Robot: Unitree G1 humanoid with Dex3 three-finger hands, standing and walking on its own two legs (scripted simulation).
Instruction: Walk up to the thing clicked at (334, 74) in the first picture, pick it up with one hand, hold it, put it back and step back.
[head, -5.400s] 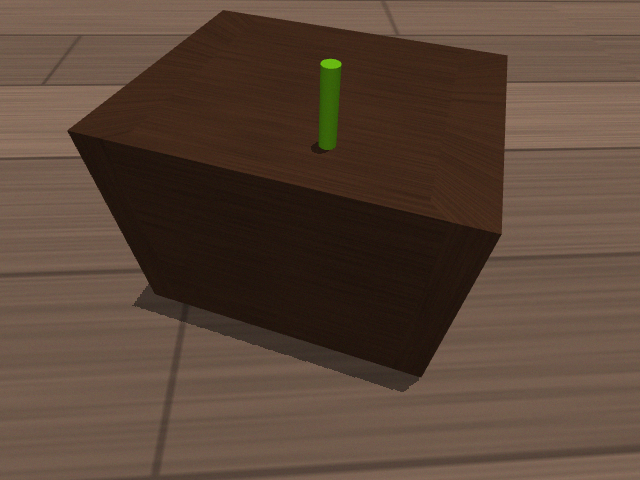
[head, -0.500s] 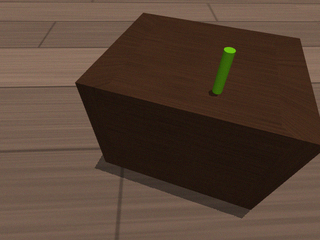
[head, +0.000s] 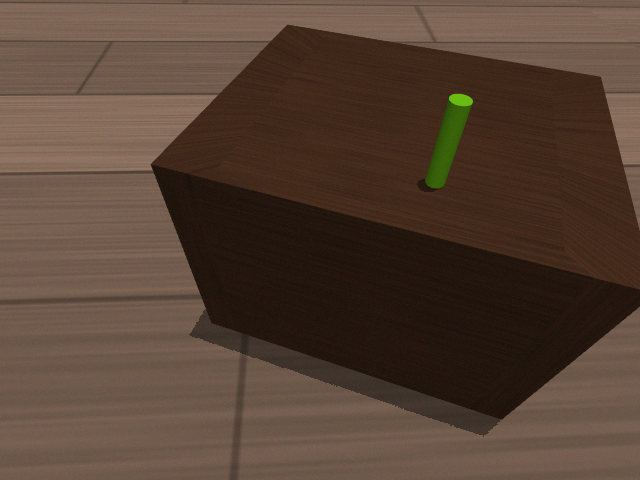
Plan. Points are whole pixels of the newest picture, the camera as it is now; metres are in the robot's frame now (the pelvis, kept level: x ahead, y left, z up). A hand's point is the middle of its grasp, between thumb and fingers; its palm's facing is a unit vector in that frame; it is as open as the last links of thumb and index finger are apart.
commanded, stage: stand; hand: right
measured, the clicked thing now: (446, 144) +0.70 -0.23 +0.01
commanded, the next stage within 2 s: walk up in 0.74 s
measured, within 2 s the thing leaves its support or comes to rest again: neither
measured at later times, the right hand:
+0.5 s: hand out of the picture +0.07 -0.25 -0.16, palm faces -0.01 +0.94 -0.34, open 7.4 cm
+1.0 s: hand out of the picture +0.11 -0.24 -0.15, palm faces +0.02 +0.92 -0.40, open 7.4 cm
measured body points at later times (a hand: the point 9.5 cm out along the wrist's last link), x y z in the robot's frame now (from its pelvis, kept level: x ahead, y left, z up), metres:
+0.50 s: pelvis +0.00 +0.00 +0.00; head +0.01 +0.00 +0.45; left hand +0.07 +0.30 -0.13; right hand +0.07 -0.30 -0.13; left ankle +0.00 +0.14 -0.75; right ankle -0.01 -0.13 -0.75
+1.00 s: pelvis +0.03 +0.06 -0.02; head +0.06 +0.05 +0.43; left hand +0.06 +0.39 -0.13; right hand +0.10 -0.29 -0.12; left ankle +0.10 +0.20 -0.74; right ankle -0.01 -0.13 -0.75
